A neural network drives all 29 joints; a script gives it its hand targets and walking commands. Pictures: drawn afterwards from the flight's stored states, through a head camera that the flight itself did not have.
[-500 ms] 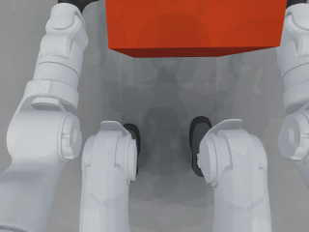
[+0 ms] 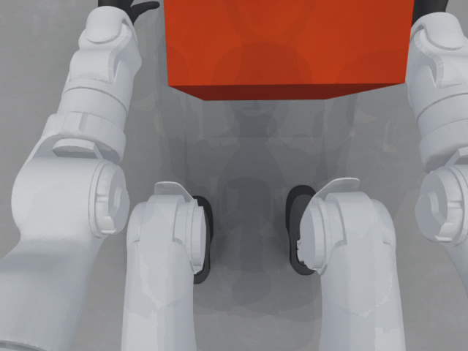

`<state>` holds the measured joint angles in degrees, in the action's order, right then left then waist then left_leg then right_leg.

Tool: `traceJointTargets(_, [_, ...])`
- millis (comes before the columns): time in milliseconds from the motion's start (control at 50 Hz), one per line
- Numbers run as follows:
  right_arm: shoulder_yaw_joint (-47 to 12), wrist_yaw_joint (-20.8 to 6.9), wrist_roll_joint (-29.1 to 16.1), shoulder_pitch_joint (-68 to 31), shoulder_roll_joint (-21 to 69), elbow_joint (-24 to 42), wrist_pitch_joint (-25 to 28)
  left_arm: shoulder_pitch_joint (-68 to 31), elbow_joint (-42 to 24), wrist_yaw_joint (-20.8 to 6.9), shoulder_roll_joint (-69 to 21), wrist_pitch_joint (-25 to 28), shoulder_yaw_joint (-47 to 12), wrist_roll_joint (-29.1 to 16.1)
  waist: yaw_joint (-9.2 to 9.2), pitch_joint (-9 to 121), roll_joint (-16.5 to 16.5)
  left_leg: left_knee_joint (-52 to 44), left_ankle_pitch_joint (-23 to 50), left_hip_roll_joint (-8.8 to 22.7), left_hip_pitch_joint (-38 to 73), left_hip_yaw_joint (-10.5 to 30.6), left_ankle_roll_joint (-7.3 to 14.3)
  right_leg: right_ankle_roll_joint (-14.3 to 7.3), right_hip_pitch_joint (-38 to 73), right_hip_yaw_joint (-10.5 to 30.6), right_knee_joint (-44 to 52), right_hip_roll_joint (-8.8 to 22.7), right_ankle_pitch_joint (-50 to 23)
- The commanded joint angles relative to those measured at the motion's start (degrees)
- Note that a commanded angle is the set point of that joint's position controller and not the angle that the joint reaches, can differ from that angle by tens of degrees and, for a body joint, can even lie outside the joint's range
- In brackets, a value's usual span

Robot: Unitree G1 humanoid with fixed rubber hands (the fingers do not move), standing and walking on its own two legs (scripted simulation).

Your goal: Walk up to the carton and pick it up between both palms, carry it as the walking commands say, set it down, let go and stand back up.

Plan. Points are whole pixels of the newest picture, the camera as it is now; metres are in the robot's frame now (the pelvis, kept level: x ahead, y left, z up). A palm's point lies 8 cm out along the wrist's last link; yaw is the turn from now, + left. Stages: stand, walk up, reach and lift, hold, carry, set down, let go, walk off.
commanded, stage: reach and lift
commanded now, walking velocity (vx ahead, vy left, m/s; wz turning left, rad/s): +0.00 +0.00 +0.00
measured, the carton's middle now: (272, 33) +0.53 -0.05 -0.24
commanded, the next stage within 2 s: none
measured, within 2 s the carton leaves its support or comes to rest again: leaves its support in 1.06 s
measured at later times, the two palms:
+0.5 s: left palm (143, 15) +0.54 +0.13 -0.17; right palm (414, 14) +0.53 -0.22 -0.17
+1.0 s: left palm (134, 15) +0.54 +0.14 -0.17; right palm (405, 13) +0.53 -0.20 -0.17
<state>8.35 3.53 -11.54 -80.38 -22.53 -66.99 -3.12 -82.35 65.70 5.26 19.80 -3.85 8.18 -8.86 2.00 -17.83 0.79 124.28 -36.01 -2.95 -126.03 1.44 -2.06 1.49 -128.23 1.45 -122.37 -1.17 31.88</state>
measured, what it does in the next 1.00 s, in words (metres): stands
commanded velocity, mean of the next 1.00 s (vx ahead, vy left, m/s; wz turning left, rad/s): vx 0.00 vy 0.00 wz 0.00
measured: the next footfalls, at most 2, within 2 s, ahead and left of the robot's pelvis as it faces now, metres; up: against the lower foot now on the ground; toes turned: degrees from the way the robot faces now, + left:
none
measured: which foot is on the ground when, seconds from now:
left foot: down 0.00-1.00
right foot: down 0.00-1.00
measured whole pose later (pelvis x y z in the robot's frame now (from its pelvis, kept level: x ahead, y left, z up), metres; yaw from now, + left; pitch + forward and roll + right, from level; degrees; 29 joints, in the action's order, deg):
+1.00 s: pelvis +0.00 +0.01 -0.01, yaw +0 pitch +38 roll +0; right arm 9.9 2.9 -9.1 -79.6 -20.7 -57.1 -12.2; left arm -78.9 51.1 7.6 13.7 -14.0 14.6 -2.2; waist 1.9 -18.3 1.0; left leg 125.8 -35.3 -4.6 -128.3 1.4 -1.9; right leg 2.9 -130.0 2.5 -123.6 -2.5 31.2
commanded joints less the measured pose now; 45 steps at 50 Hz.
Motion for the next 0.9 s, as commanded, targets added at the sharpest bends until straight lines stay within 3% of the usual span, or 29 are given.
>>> traceJointTargets(0, [-1.6,-0.3,-0.2,-15.1,-1.4,6.5,1.5,-16.6,-8.7,-0.2,1.9,1.9,-2.8,-1.1,0.61,62.3,0.0,-9.5,20.5,-0.1,26.9,-2.8,0.1,0.1,32.1,-2.1,7.7,0.0,-21.1])
traceJointTargets(40, [-3.5,-0.3,-1.7,-16.7,-0.1,8.1,1.9,-17.4,-10.7,0.0,-0.2,2.0,-4.8,-3.0,0.31,67.9,-0.7,-9.6,22.1,-0.3,27.5,-3.0,-0.2,0.0,37.0,-2.3,6.7,0.0,-24.3])
traceJointTargets(80, [-3.8,-0.3,-2.6,-15.8,1.8,6.3,1.2,-17.2,-10.3,0.5,2.0,2.3,-4.0,-1.5,-1.54,67.1,1.4,-10.0,20.6,-0.2,31.1,-3.7,-0.1,0.2,33.8,-2.5,7.6,-0.2,-20.6])
traceJointTargets(100, [-2.4,0.1,-1.8,-16.9,-0.6,7.2,1.4,-16.6,-10.2,1.1,2.6,1.9,-3.3,-1.6,-1.09,66.4,0.2,-10.3,19.8,-0.2,30.3,-3.4,-0.3,0.2,33.0,-3.0,7.6,-0.1,-19.0])
traceJointTargets(120, [-3.4,0.1,-3.1,-17.4,0.3,7.2,1.0,-17.4,-11.0,1.6,4.7,1.9,-1.7,0.2,-3.39,68.8,1.3,-10.1,20.3,0.0,32.2,-3.9,-0.2,0.2,34.5,-2.4,7.4,-0.3,-19.7])
traceJointTargets(160, [-4.0,0.3,-3.0,-17.5,0.8,5.1,1.0,-16.8,-8.3,2.1,4.6,1.5,-1.8,0.5,-3.08,67.1,-1.0,-10.6,18.7,0.0,31.9,-3.6,-0.1,0.7,35.1,-3.2,7.6,-0.3,-18.4])
traceJointTargets(180, [-4.5,0.2,-3.3,-18.4,1.9,6.3,1.1,-18.6,-10.2,1.9,2.4,1.7,-2.4,1.1,-3.12,65.0,1.2,-10.7,17.2,-0.4,29.2,-4.4,-0.2,0.2,33.3,-2.6,8.7,-0.7,-17.1])
traceJointTargets(200, [-6.1,-0.1,-3.0,-19.6,4.1,6.2,1.0,-18.3,-9.4,1.6,0.5,1.7,-2.8,0.4,-3.66,64.0,-2.0,-11.4,16.8,-0.6,27.9,-3.8,0.4,0.7,33.9,-3.1,8.3,-0.7,-17.3])
traceJointTargets(220, [-7.1,-0.1,-4.0,-19.2,5.9,5.5,0.6,-18.8,-8.9,1.2,-0.8,1.5,-4.3,-0.3,-4.29,65.9,0.9,-11.0,17.5,-0.4,30.2,-4.2,-0.1,0.5,35.5,-2.5,8.3,-0.7,-17.1])
traceJointTargets(240, [-7.6,-0.2,-3.5,-20.3,7.0,4.8,0.7,-19.1,-8.9,0.9,-1.8,1.6,-3.6,-0.4,-3.76,64.3,-2.0,-10.8,16.0,-0.4,27.4,-4.3,0.4,0.8,35.6,-2.3,9.1,-0.9,-16.5])
traceJointTargets(260, [-8.5,-0.1,-3.9,-21.8,8.7,6.9,0.8,-21.4,-11.4,0.7,-3.0,1.9,-4.0,-0.7,-3.98,65.5,-0.5,-10.4,16.8,-0.8,26.4,-5.1,0.2,0.3,37.1,-1.6,8.8,-1.0,-18.3])
traceJointTargets(280, [-9.1,-0.1,-4.4,-23.9,9.3,8.7,0.9,-21.9,-10.5,0.5,-3.9,1.8,-3.9,-1.0,-3.97,66.5,-2.8,-10.1,16.8,-0.7,27.1,-4.8,0.4,0.7,37.9,-1.9,9.0,-1.2,-18.0])
traceJointTargets(360, [-11.1,-2.9,-3.0,-28.8,25.2,7.7,-0.3,-27.2,-10.0,-3.5,-18.4,1.1,-6.7,-0.7,-3.77,63.8,-1.8,-10.2,14.9,-1.9,23.4,-5.4,0.8,0.2,38.7,-1.4,9.1,-2.5,-17.8])
traceJointTargets(400, [-13.8,-6.1,-2.3,-33.3,39.3,9.9,-1.1,-32.8,-13.0,-6.9,-30.8,1.0,-9.2,-0.7,-3.92,63.3,-2.4,-9.0,15.5,-2.6,19.2,-5.7,1.1,-0.6,39.9,-0.6,8.6,-3.2,-20.4])
traceJointTargets(420, [-14.2,-7.5,-1.4,-33.4,43.9,9.3,-1.9,-32.1,-10.7,-8.4,-34.6,0.4,-8.6,0.8,-4.46,62.3,-4.2,-9.1,15.3,-2.8,19.8,-5.8,1.5,-0.1,39.9,-1.2,8.3,-3.2,-19.8])
traceJointTargets(440, [-13.8,-8.8,-0.6,-33.8,47.9,10.0,-2.6,-34.1,-12.3,-9.9,-38.6,-0.1,-8.9,0.5,-3.05,62.3,-4.8,-8.8,14.5,-3.0,19.9,-5.6,1.7,-0.1,38.7,-1.7,8.3,-3.5,-18.3])
traceJointTargets(460, [-14.1,-10.1,-0.7,-34.2,51.7,10.9,-3.3,-34.2,-12.4,-10.8,-41.2,-0.7,-8.0,1.6,-5.67,61.1,-3.5,-8.2,14.9,-3.3,18.3,-6.7,1.8,-0.5,37.8,-1.1,8.1,-4.0,-19.0])
traceJointTargets(480, [-14.0,-11.1,-0.1,-33.9,53.3,10.8,-4.0,-35.2,-12.6,-11.6,-43.0,-1.2,-7.5,2.0,-6.38,60.6,-4.5,-8.5,14.8,-3.2,17.7,-6.9,1.8,-0.6,37.5,-1.2,8.2,-4.0,-18.7])
traceJointTargets(500, [-13.0,-11.7,0.2,-33.4,53.6,12.2,-4.1,-36.7,-14.9,-12.2,-44.1,-1.3,-8.5,1.7,-5.24,63.2,-3.4,-7.7,15.5,-3.0,18.5,-6.8,1.6,-0.8,37.5,-1.5,7.2,-4.3,-19.6])
traceJointTargets(520, [-12.2,-12.3,0.9,-34.0,54.8,11.5,-4.8,-35.3,-14.3,-12.7,-45.3,-2.0,-8.1,2.7,-5.85,60.9,-2.5,-8.5,14.9,-3.3,17.7,-7.0,1.8,-0.7,35.0,-2.3,7.1,-4.4,-18.4])
traceJointTargets(540, [-12.4,-13.3,1.3,-31.8,57.5,10.7,-5.9,-35.5,-15.3,-13.3,-45.1,-2.4,-7.7,3.4,-6.10,59.7,-4.3,-8.3,14.5,-2.9,16.5,-6.8,2.1,-0.6,34.0,-2.2,7.1,-4.2,-18.4])
traceJointTargets(560, [-11.4,-13.6,2.1,-31.8,57.7,11.1,-6.2,-34.1,-15.8,-13.8,-47.2,-2.6,-8.1,3.3,-4.67,60.3,-4.1,-8.0,14.3,-3.1,15.7,-7.1,2.3,-0.7,33.8,-2.5,7.0,-4.5,-17.8])
traceJointTargets(640, [-10.6,-15.1,1.9,-32.4,58.0,13.7,-6.8,-33.1,-16.2,-14.7,-51.9,-4.7,-9.0,3.5,-4.49,61.1,0.5,-7.9,15.0,-2.9,18.2,-7.7,1.9,-1.2,30.6,-2.7,6.9,-4.5,-16.8])
traceJointTargets(660, [-9.7,-15.5,1.8,-32.1,59.1,12.3,-7.3,-32.9,-16.3,-14.5,-50.9,-4.8,-9.3,4.5,-5.80,61.2,2.2,-8.6,14.7,-3.0,19.6,-7.9,1.9,-1.0,29.6,-3.0,7.1,-4.8,-16.3])
traceJointTargets(740, [-11.6,-16.2,1.5,-32.9,57.4,15.0,-7.9,-31.9,-18.1,-14.6,-53.4,-6.0,-11.2,3.7,-2.72,64.0,0.9,-8.5,15.8,-3.1,23.8,-6.4,2.0,-0.9,27.9,-4.5,6.4,-4.2,-16.1])
traceJointTargets(800, [-10.9,-16.8,0.7,-33.3,55.3,15.1,-8.0,-32.5,-17.7,-13.8,-54.1,-7.2,-12.2,3.8,-2.07,64.5,5.5,-9.0,13.7,-2.8,27.6,-6.1,1.3,-1.5,23.6,-4.7,6.2,-3.4,-13.2])
traceJointTargets(840, [-13.1,-16.8,-0.5,-35.0,55.3,19.5,-7.6,-35.2,-22.3,-13.4,-55.4,-6.9,-14.3,2.3,-2.01,71.6,5.3,-8.5,18.9,-3.2,32.0,-5.7,1.1,-1.4,25.0,-5.5,5.4,-3.5,-16.9])
traceJointTargets(860, [-14.1,-16.7,-1.0,-37.3,55.4,21.0,-7.4,-32.1,-20.1,-13.2,-57.6,-7.4,-14.0,2.1,-1.85,73.6,4.6,-9.1,19.7,-3.3,33.3,-5.2,1.2,-1.1,25.9,-6.0,5.4,-3.5,-16.9])
traceJointTargets(880, [-14.9,-16.5,-1.7,-37.7,56.7,21.2,-7.7,-36.0,-24.0,-12.8,-56.3,-6.8,-15.5,1.2,-1.64,76.5,3.4,-8.4,20.7,-3.5,33.3,-5.7,1.4,-1.2,27.9,-5.9,5.3,-3.5,-18.3])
